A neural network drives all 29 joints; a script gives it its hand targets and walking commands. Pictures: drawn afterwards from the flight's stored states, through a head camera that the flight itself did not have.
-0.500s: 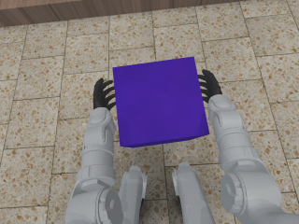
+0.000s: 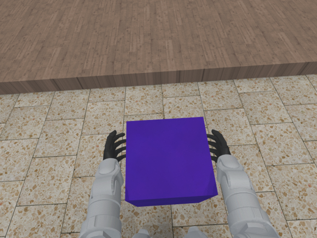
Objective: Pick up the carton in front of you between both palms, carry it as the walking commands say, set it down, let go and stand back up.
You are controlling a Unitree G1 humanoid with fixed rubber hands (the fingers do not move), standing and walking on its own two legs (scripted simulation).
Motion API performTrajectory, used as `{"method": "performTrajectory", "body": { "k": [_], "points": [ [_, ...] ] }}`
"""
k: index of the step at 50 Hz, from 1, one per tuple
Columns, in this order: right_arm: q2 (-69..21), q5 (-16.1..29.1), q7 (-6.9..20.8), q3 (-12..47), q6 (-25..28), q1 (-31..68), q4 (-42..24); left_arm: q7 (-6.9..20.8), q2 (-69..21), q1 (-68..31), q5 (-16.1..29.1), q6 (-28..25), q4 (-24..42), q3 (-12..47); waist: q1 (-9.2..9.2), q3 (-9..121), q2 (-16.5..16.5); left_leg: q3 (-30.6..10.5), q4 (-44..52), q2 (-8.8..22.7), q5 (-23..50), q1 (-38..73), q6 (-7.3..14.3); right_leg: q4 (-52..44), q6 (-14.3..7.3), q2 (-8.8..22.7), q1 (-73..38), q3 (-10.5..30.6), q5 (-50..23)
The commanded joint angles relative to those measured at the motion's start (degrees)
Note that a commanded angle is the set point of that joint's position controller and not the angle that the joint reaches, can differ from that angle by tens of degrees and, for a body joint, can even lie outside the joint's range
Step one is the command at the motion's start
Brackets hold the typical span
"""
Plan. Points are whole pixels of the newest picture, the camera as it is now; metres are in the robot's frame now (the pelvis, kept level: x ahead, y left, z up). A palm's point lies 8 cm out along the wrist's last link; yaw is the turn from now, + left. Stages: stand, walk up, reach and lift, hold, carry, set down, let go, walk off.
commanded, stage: reach and lift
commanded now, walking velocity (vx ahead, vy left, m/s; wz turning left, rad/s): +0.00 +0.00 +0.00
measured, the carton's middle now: (166, 166) +0.35 +0.00 -0.11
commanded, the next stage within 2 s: hold in 1.42 s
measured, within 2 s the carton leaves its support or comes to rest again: neither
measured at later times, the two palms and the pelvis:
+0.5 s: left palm (92, 148) +0.32 +0.15 +0.10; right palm (237, 152) +0.30 -0.15 +0.09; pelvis +0.02 +0.00 +0.07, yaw +0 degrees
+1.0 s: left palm (92, 145) +0.32 +0.15 +0.11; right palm (239, 148) +0.31 -0.15 +0.10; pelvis +0.02 +0.00 +0.07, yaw +0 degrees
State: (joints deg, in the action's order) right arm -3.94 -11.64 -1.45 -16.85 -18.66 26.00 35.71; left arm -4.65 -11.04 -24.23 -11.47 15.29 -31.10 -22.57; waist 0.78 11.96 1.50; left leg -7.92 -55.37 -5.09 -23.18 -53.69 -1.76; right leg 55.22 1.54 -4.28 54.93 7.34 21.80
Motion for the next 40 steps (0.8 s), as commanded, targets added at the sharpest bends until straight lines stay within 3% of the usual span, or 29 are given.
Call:
{"method": "performTrajectory", "body": {
  "k": [1, 16, 26, 31, 40],
  "points": [
    [-58.03, 8.34, 13.36, 31.86, 2.07, 28.61, -3.93, 14.68, -56.24, -22.72, 5.67, 3.18, -6.93, 35.06, -0.52, 26.56, -2.62, 3.85, 11.25, -2.40, 17.25, 17.93, 0.40, -10.64, -0.89, -2.52, -26.84, -3.31, -18.36],
    [-57.73, 10.81, 14.24, 36.51, -8.97, 18.82, -15.43, 17.58, -56.74, -10.64, 7.94, 13.83, 0.11, 38.77, -0.83, 10.07, -1.21, 2.44, 30.41, -0.08, 26.74, 42.20, 0.47, -29.82, -0.53, -1.21, -47.19, -3.00, -24.33],
    [-56.90, 7.53, 15.57, 29.21, -14.23, 22.69, -13.26, 19.33, -54.34, -15.89, 4.78, 18.66, -1.03, 31.80, -0.73, -3.50, -0.49, 3.54, 35.00, 0.46, 11.43, 41.83, 1.05, -34.12, -1.30, -0.71, -47.06, -4.08, -9.77],
    [-58.93, 8.29, 16.23, 30.23, -13.63, 28.34, -13.97, 19.99, -56.32, -21.30, 5.58, 18.05, -0.38, 32.70, -0.65, 1.34, -0.72, 3.88, 33.98, 0.51, 12.07, 43.08, 1.25, -33.15, -1.17, -0.65, -48.84, -4.28, -10.35],
    [-58.66, 7.65, 15.69, 30.00, -14.46, 27.68, -13.84, 20.08, -54.86, -21.32, 4.88, 18.62, -0.55, 32.09, -0.66, 2.14, -1.54, 4.31, 34.89, 0.27, 13.59, 44.71, 1.28, -34.30, -0.81, -0.66, -50.72, -4.23, -12.33]
  ]
}}
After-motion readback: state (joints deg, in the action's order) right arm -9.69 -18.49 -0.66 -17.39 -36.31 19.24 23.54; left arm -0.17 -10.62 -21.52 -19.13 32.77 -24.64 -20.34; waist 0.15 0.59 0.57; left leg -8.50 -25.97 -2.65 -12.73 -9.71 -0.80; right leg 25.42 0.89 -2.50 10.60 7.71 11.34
